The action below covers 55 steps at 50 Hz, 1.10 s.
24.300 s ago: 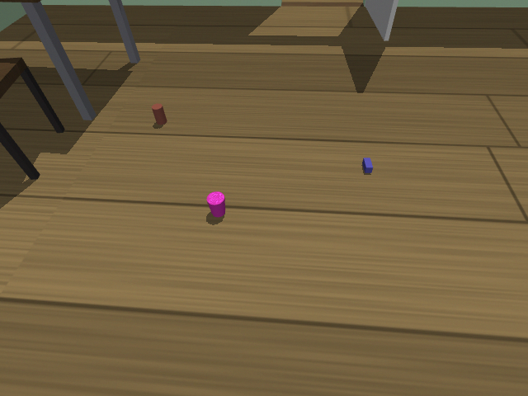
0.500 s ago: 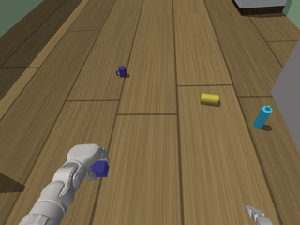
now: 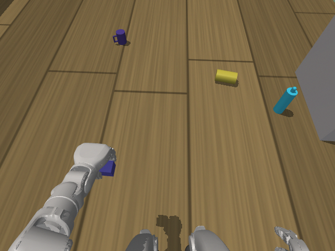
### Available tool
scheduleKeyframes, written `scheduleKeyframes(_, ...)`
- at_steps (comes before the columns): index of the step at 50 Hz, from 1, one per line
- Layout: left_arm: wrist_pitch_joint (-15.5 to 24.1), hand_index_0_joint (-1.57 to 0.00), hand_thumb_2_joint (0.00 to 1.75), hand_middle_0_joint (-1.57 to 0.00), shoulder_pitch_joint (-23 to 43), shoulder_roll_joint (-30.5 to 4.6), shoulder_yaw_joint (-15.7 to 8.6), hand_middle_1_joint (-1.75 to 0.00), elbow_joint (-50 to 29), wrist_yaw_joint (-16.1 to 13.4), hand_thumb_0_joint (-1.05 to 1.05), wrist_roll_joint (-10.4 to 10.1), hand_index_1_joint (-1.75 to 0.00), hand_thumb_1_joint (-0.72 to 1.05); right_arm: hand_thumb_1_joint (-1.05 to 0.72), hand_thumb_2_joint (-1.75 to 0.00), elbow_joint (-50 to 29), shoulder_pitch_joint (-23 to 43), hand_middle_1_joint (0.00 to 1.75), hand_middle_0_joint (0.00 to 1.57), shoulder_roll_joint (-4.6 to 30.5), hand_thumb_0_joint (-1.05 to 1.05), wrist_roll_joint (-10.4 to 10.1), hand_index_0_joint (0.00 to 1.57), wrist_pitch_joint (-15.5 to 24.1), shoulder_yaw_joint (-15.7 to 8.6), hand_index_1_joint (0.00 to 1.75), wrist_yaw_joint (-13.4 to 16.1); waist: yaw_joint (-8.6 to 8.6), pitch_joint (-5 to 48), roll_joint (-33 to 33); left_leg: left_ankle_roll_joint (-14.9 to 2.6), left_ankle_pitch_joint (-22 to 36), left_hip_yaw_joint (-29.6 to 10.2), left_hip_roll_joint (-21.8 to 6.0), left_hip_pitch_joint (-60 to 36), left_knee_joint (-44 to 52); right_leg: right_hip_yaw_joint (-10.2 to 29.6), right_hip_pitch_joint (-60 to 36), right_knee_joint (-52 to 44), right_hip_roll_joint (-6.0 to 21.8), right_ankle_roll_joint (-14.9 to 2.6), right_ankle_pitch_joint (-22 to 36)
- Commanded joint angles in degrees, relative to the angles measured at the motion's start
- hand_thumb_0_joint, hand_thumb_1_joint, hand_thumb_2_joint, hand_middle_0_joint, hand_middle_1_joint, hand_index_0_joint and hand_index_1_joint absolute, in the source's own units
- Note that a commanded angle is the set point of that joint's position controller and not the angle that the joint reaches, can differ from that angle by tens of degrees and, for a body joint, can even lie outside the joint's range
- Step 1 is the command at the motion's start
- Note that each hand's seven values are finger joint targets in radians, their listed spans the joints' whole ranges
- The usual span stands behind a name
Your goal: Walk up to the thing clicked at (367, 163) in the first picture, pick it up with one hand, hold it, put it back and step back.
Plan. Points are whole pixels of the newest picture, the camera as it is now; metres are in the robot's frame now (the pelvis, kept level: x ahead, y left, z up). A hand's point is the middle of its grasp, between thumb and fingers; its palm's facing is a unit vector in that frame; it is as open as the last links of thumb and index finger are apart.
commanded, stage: crouch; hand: left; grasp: from above
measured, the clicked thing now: (100, 167) +0.37 +0.21 -0.13
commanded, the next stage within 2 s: lower in 1.52 s
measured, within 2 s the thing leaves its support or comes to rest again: neither
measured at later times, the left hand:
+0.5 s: hand (118, 181) +0.39 +0.20 -0.34, palm faces -0.44 +0.06 -0.89, open 6.6 cm
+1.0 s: hand (122, 183) +0.42 +0.20 -0.46, palm faces -0.46 +0.01 -0.89, open 6.6 cm
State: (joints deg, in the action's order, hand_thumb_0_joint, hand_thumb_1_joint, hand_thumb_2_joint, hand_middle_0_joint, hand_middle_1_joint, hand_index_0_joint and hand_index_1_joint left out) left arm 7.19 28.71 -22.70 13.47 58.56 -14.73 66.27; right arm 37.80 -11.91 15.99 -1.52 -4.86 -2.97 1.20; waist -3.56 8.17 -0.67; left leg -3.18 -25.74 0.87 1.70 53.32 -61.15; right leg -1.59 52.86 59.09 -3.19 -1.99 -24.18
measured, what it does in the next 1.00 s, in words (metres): lowers itself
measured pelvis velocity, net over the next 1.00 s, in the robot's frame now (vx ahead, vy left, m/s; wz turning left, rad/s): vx -0.04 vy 0.00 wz -0.06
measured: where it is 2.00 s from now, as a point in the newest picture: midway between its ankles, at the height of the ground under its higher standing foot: outside the picture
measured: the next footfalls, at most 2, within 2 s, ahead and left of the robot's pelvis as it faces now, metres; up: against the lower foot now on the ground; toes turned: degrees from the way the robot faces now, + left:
none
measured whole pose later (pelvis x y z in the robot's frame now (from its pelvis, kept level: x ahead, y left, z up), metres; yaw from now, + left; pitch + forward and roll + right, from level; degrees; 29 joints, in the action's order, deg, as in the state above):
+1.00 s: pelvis -0.04 +0.00 -0.28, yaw -3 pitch +40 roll -6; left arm 13.4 52.9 -33.6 0.3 78.2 -24.6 73.3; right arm 41.4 -9.0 14.0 6.8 3.7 -0.2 -7.2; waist -12.1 7.7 -1.0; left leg -4.3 -40.8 -0.1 0.7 121.7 -122.3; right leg -8.4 119.7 118.3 -1.3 -3.6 -38.9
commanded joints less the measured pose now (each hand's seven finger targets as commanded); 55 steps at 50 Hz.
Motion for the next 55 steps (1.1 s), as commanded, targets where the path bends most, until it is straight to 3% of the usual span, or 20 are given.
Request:
scheduleKeyframes(1, -0.16, -1.11, 0.15, -1.09, 24.02, -9.82, -5.43, -0.13, -3.24, -6.02, 0.00, 1.99, -0.11, 0.69, -0.90, -0.90, -3.11, -5.64, 0.30, 0.20, 9.11, 0.00, 1.09, 0.20, 1.95, -3.33, 0.30, -0.08, -1.92, 24.92, -5.50, 2.21, 13.84, -4.24, -0.41, -5.73, -4.73, 1.54, 7.30, 5.98, 0.27, -1.15, 10.99)
scheduleKeyframes(6, -1.93, -1.12, 0.23, -1.10, 29.83, -11.32, -6.68, -0.16, 0.37, -6.71, 0.00, 1.88, -0.15, 0.70, -0.90, -0.90, -2.29, -6.99, 0.30, 0.20, 9.94, 0.00, 1.89, 0.20, 3.85, -4.04, 0.30, 0.31, -3.51, 30.43, -4.33, 1.97, 7.74, -5.83, -0.34, 6.29, -12.98, 1.18, 16.40, 14.60, 0.59, -1.04, 6.50)
scheduleKeyframes(8, -2.29, -1.15, 0.22, -1.14, 30.29, -12.87, -7.78, -0.15, 0.92, -6.58, 0.00, 1.54, -0.14, 0.72, -0.90, -0.90, -2.30, -7.63, 0.30, 0.20, 9.97, 0.00, 1.96, 0.20, 4.47, -4.47, 0.30, 0.55, -3.11, 32.72, -3.45, 1.57, 2.44, -5.09, 0.13, 10.30, -15.01, 1.21, 16.92, 15.82, 0.86, -1.01, 2.63)
scheduleKeyframes(10, -2.07, -1.15, 0.21, -1.13, 33.69, -12.88, -7.64, -0.17, 0.45, -6.33, 0.00, 0.75, -0.16, 0.73, -0.90, -0.90, -2.21, -7.51, 0.30, 0.20, 9.66, 0.00, 2.24, 0.20, 5.18, -4.26, 0.30, 0.66, -4.31, 33.72, -4.21, 1.83, -2.42, -5.20, 0.31, 14.14, -16.62, 1.29, 18.94, 17.75, 1.02, -1.11, -1.67)
scheduleKeyframes(13, -1.44, -1.18, 0.20, -1.16, 36.06, -15.97, -8.85, -0.15, 3.73, -6.13, 0.00, 1.20, -0.14, 0.76, -0.90, -0.90, -1.70, -7.40, 0.30, 0.20, 9.99, 0.00, 2.63, 0.20, 5.96, -4.21, 0.30, 0.76, -5.34, 32.71, -3.49, 1.57, -8.54, -5.08, 0.64, 20.50, -20.66, 1.16, 24.50, 20.62, 0.76, -1.29, -8.33)
scheduleKeyframes(15, -0.51, -1.20, 0.20, -1.17, 37.08, -15.35, -8.59, -0.19, 6.09, -5.92, 0.00, 1.02, -0.16, 0.80, -0.90, -0.90, -1.44, -7.21, 0.30, 0.20, 9.85, 0.00, 3.20, 0.20, 6.55, -3.61, 0.30, 0.23, -6.95, 32.03, -2.12, 1.26, -10.85, -5.70, 0.87, 24.94, -23.64, 0.80, 27.91, 23.21, 1.00, -1.18, -11.06)
scheduleKeyframes(17, 0.65, -1.21, 0.24, -1.19, 39.47, -18.39, -9.84, -0.18, 6.52, -6.14, 0.00, 1.16, -0.16, 0.81, -0.90, -0.90, -1.37, -7.11, 0.30, 0.20, 10.09, 0.00, 3.40, 0.20, 7.07, -3.35, 0.30, -0.13, -7.12, 33.45, -2.11, 1.02, -13.23, -5.99, 1.14, 27.63, -26.24, 0.90, 30.44, 25.31, 0.98, -1.21, -14.04)
scheduleKeyframes(18, 1.04, -1.22, 0.22, -1.19, 38.64, -17.36, -9.28, -0.18, 8.90, -6.11, 0.00, 1.55, -0.16, 0.82, -0.90, -0.90, -0.93, -7.31, 0.30, 0.20, 9.90, 0.00, 3.59, 0.20, 7.23, -2.82, 0.30, -0.38, -7.49, 31.99, -2.95, 1.05, -13.52, -5.70, 1.09, 29.65, -27.42, 0.64, 32.63, 26.59, 1.24, -1.15, -13.95)
scheduleKeyframes(19, 2.08, -1.22, 0.20, -1.19, 42.32, -18.96, -9.96, -0.17, 5.72, -6.42, 0.00, 1.10, -0.14, 0.82, -0.90, -0.90, -1.29, -7.26, 0.30, 0.20, 9.77, 0.00, 3.61, 0.20, 7.40, -2.81, 0.30, -0.55, -7.60, 34.84, -3.42, 0.83, -13.85, -5.14, 1.41, 30.66, -29.03, 1.17, 32.18, 27.16, 0.95, -1.25, -15.37)
scheduleKeyframes(21, 2.70, -1.23, 0.21, -1.20, 40.48, -20.27, -10.61, -0.18, 10.36, -6.92, 0.00, 2.29, -0.15, 0.85, -0.90, -0.90, -0.51, -7.37, 0.30, 0.20, 10.12, 0.00, 4.05, 0.20, 7.83, -1.97, 0.30, -1.09, -7.97, 32.55, -4.09, 0.86, -14.80, -5.09, 1.29, 33.59, -31.05, 0.81, 36.11, 29.09, 1.31, -1.11, -15.94)
scheduleKeyframes(22, 3.04, -1.22, 0.21, -1.19, 41.53, -19.81, -10.26, -0.20, 9.87, -7.08, 0.00, 2.54, -0.17, 0.84, -0.90, -0.90, -0.48, -7.27, 0.30, 0.20, 9.85, 0.00, 4.24, 0.20, 7.99, -1.62, 0.30, -1.41, -8.45, 32.97, -4.59, 0.72, -14.27, -4.62, 1.35, 34.47, -32.33, 0.84, 36.97, 29.71, 1.36, -1.08, -15.33)
scheduleKeyframes(24, 3.57, -1.23, 0.25, -1.20, 42.79, -23.05, -11.96, -0.20, 10.04, -8.05, 0.00, 3.75, -0.18, 0.85, -0.90, -0.90, -0.06, -7.90, 0.30, 0.20, 10.25, 0.00, 4.64, 0.20, 8.32, -1.36, 0.30, -1.85, -7.44, 36.18, -7.14, 0.95, -13.01, -4.41, 1.22, 34.15, -34.28, 0.75, 38.49, 32.00, 1.39, -1.30, -14.07)
scheduleKeyframes(29, 3.43, -1.24, 0.28, -1.22, 41.52, -21.58, -12.29, -0.21, 10.39, -9.33, 0.00, 4.88, -0.19, 0.86, -0.90, -0.90, 0.92, -9.50, 0.30, 0.20, 9.86, 0.00, 5.58, 0.20, 8.60, -0.92, 0.30, -3.41, -7.99, 41.31, -11.48, 1.00, -4.89, -3.53, 1.06, 32.25, -38.87, -0.99, 40.49, 36.78, 1.37, -1.30, -5.09)
scheduleKeyframes(31, 3.60, -1.23, 0.30, -1.21, 44.64, -22.62, -12.86, -0.23, 8.13, -9.62, 0.00, 4.75, -0.21, 0.85, -0.91, -0.90, 1.29, -10.13, 0.30, 0.20, 10.13, 0.00, 5.86, 0.20, 8.67, -1.19, 0.30, -3.83, -8.33, 43.79, -13.40, 1.02, -2.83, -3.52, 0.86, 31.75, -40.58, -1.26, 41.16, 38.46, 1.27, -1.30, -3.08)
scheduleKeyframes(37, 3.52, -1.23, 0.25, -1.20, 40.84, -18.60, -12.02, -0.22, 10.72, -9.52, 0.00, 3.72, -0.19, 0.85, -0.91, -0.90, 2.45, -10.68, 0.30, 0.20, 9.86, 0.00, 6.67, 0.20, 8.72, -1.90, 0.30, -5.47, -9.53, 41.54, -13.05, 1.56, 5.61, -5.57, 0.14, 29.18, -44.04, -2.71, 46.07, 42.50, 1.08, -1.15, 1.19)
scheduleKeyframes(42, 5.52, -1.24, 0.25, -1.21, 42.11, -20.42, -13.65, -0.21, 7.96, -10.08, 0.00, 4.46, -0.18, 0.85, -0.92, -0.91, 3.98, -12.28, 0.30, 0.20, 10.31, 0.00, 7.48, 0.20, 8.75, -2.02, 0.30, -6.70, -9.84, 41.31, -13.83, 2.04, 11.60, -6.20, -0.41, 28.55, -47.63, -3.34, 48.59, 45.70, 1.00, -0.97, 4.64)
scheduleKeyframes(51, 6.62, -1.23, 0.24, -1.21, 40.84, -23.97, -17.09, -0.20, 14.41, -13.59, 0.00, 7.79, -0.18, 0.85, -0.92, -0.91, 3.21, -12.36, 0.30, 0.20, 11.24, 0.00, 8.75, 0.20, 8.88, -1.48, 0.30, -9.28, -9.37, 40.16, -13.62, 1.24, 7.70, -4.64, -0.07, 35.46, -51.42, -3.31, 48.83, 49.13, 0.59, -1.00, 4.93)
scheduleKeyframes(53, 6.35, -1.23, 0.22, -1.20, 42.32, -22.28, -15.70, -0.19, 16.71, -13.81, 0.00, 7.67, -0.17, 0.85, -0.92, -0.91, 3.10, -11.39, 0.30, 0.20, 11.49, 0.00, 8.77, 0.20, 9.16, -1.33, 0.30, -9.70, -10.12, 38.69, -14.55, 1.32, 4.38, -5.23, -0.23, 37.14, -51.57, -3.59, 51.87, 50.23, 0.72, -1.12, 2.10)
scheduleKeyframes(54, 6.54, -1.22, 0.22, -1.19, 44.48, -26.26, -18.08, -0.19, 14.33, -14.41, 0.00, 7.88, -0.16, 0.84, -0.91, -0.90, 3.47, -11.54, 0.30, 0.20, 12.33, 0.00, 8.83, 0.20, 9.18, -1.63, 0.30, -9.58, -9.74, 39.85, -14.53, 1.35, 2.58, -5.76, -0.37, 37.86, -51.23, -4.01, 52.53, 50.75, 0.62, -1.16, 1.10)
scheduleKeyframes(55, 6.36, -1.22, 0.22, -1.19, 43.33, -26.27, -18.30, -0.19, 15.24, -14.59, 0.00, 8.11, -0.17, 0.84, -0.92, -0.91, 3.09, -12.03, 0.30, 0.20, 11.79, 0.00, 8.98, 0.20, 9.30, -1.43, 0.30, -9.79, -9.78, 39.14, -15.13, 1.37, 2.41, -5.57, -0.27, 37.85, -51.59, -3.83, 51.90, 50.87, 0.88, -1.12, 1.20)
